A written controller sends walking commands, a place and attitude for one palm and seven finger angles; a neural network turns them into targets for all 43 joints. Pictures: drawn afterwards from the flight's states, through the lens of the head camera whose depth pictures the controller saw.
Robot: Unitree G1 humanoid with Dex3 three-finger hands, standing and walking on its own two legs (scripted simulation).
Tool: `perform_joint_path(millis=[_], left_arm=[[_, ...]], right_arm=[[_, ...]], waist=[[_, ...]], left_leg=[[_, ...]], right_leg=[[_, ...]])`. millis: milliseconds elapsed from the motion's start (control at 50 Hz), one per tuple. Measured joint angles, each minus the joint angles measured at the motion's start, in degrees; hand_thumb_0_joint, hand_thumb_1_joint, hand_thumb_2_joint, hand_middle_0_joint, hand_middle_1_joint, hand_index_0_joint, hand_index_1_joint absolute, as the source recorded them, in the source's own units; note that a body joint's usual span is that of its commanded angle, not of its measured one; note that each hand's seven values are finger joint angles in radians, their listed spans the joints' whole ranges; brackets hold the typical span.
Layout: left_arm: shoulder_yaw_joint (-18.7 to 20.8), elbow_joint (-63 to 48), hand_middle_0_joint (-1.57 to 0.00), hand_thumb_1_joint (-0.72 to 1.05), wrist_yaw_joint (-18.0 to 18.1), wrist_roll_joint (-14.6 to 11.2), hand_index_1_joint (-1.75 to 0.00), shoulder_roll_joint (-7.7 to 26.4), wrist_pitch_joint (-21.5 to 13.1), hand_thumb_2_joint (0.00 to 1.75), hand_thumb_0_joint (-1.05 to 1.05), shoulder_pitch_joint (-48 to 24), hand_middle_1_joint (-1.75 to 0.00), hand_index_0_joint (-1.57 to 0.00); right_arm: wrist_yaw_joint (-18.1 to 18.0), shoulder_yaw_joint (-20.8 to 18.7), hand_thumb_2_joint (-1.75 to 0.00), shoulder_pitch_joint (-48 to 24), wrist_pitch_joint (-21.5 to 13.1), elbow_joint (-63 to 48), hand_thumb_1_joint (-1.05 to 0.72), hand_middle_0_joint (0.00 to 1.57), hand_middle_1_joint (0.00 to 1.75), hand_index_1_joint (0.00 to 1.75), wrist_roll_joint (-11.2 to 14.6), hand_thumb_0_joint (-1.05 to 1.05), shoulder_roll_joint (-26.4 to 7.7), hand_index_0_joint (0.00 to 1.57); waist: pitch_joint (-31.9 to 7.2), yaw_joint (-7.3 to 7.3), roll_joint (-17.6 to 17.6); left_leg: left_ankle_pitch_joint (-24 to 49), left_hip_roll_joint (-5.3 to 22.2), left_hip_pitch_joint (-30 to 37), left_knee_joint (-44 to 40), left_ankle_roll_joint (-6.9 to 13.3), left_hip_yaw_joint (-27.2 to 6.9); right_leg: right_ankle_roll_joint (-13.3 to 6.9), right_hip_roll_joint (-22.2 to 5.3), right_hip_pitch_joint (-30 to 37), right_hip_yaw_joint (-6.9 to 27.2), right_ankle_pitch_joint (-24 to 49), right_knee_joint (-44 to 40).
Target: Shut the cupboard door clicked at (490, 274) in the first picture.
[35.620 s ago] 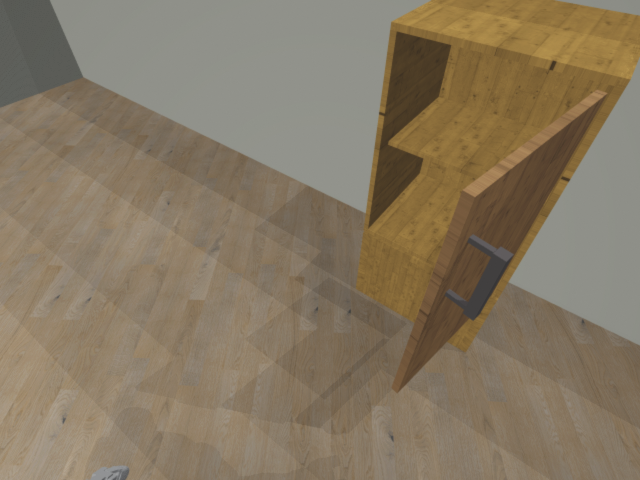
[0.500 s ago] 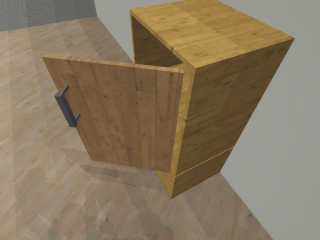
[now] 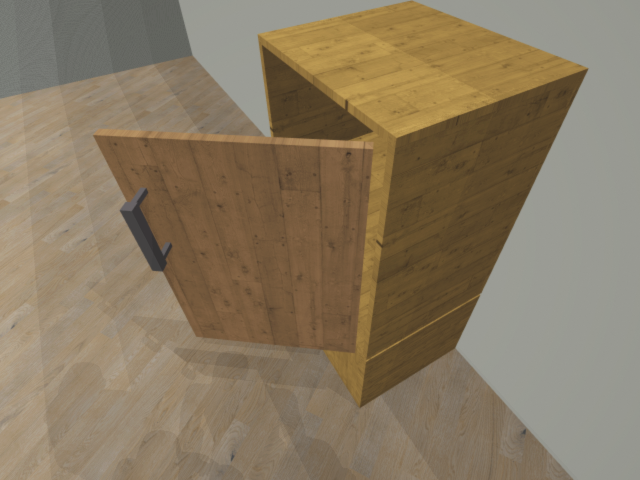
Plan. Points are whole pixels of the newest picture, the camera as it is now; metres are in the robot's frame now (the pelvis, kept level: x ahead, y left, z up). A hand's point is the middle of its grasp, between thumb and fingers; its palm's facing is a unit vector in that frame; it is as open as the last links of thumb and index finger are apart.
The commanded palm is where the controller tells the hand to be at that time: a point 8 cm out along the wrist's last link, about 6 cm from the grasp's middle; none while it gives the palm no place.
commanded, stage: look again from close up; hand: left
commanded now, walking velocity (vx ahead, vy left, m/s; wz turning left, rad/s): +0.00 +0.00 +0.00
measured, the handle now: (150, 230) +0.50 +0.32 +0.01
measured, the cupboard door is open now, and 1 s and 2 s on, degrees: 53 53 53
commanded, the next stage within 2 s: shuffle to correct the standing spot in 0.12 s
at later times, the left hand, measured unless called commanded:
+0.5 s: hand out of the picture +0.01 +0.18 -0.17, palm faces +0.00 -0.98 -0.20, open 7.4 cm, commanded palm none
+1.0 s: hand out of the picture +0.06 +0.24 -0.17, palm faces -0.02 -0.96 -0.29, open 7.4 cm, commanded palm none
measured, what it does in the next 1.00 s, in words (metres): lifts its right foot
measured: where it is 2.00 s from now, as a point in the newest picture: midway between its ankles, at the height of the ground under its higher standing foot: outside the picture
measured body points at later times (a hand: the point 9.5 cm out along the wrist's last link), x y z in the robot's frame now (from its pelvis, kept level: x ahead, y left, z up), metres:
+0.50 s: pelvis +0.00 +0.00 +0.00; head +0.02 +0.00 +0.45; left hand +0.01 +0.23 -0.16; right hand +0.02 -0.23 -0.16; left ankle -0.02 +0.10 -0.74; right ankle -0.01 -0.12 -0.74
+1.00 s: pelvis +0.01 +0.05 -0.01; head +0.04 +0.03 +0.43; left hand +0.07 +0.29 -0.15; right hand +0.02 -0.18 -0.18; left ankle -0.02 +0.11 -0.72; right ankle -0.03 -0.06 -0.74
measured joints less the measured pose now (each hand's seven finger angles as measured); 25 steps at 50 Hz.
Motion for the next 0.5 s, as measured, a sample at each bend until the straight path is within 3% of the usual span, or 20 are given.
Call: perform_joint_path(millis=[300,500], left_arm=[[-0.2,1.1,-0.2,0.91,-0.2,0.0,-0.29,-0.2,0.6,0.9,0.01,-0.2,-0.3,-0.2],[0.1,0.1,-0.2,0.91,0.1,0.3,-0.29,-0.5,1.1,0.9,0.0,0.5,-0.3,-0.2]], right_arm=[[-0.4,-0.2,-0.9,-2.5,0.0,1.5,-0.91,0.2,0.3,0.29,0.2,0.01,-1.0,0.2],[0.0,-1.1,-0.9,-4.3,1.5,-0.6,-0.91,0.2,0.3,0.29,0.1,0.0,-1.7,0.2]], waist=[[1.9,0.73,-1.9],[2.2,1.54,-1.8]], left_leg=[[0.2,0.0,1.2,-1.2,0.0,0.2],[-0.8,0.3,0.5,0.0,0.1,2.1]], right_leg=[[0.1,0.1,1.1,0.2,0.2,-1.0],[0.2,0.4,-0.6,2.1,-0.2,0.6]])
